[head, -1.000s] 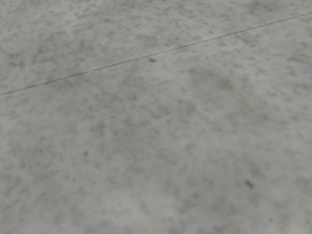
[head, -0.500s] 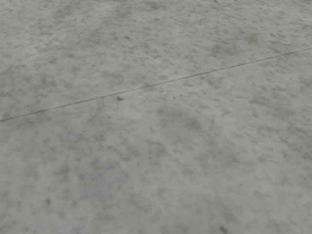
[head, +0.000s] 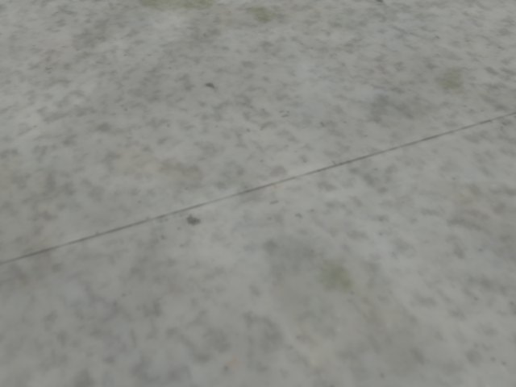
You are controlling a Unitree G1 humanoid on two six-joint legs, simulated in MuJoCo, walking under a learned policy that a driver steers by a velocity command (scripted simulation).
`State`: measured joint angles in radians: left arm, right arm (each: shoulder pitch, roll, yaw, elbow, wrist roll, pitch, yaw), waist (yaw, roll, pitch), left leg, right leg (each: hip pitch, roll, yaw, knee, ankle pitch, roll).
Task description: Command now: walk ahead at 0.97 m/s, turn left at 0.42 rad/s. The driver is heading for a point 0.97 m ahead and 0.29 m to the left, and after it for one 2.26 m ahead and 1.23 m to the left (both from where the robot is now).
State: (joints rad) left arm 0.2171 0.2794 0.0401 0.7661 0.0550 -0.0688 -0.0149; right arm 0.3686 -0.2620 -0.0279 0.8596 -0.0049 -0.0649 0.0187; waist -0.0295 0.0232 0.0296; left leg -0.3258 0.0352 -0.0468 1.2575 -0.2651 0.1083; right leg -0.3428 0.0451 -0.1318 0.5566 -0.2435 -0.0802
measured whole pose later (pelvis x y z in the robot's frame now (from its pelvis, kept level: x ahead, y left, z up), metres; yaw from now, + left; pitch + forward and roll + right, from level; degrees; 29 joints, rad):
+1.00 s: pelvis +0.78 +0.12 +0.01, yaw +49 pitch +2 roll -2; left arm 0.17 0.31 0.06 0.75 0.00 -0.05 0.01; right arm 0.10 -0.35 -0.06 0.58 0.02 0.02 -0.02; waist 0.04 0.00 0.10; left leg -0.59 0.04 -0.03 0.95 -0.35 -0.05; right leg -0.32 -0.02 -0.09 0.40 -0.10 -0.01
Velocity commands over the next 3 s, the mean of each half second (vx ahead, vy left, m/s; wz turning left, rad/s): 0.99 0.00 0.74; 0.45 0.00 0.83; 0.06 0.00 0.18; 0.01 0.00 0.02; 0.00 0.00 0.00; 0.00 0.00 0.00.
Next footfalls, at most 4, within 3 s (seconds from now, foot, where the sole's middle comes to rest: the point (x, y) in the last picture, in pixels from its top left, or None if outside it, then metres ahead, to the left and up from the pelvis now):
0.34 left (238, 373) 0.51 0.07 -0.76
0.74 right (227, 228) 0.95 0.10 -0.76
1.12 left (158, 279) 0.78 0.30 -0.76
1.38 right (226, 229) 0.95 0.11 -0.76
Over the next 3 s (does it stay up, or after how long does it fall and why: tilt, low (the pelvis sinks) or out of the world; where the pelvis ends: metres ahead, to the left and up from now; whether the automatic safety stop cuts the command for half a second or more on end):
stays up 0.86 0.16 0.01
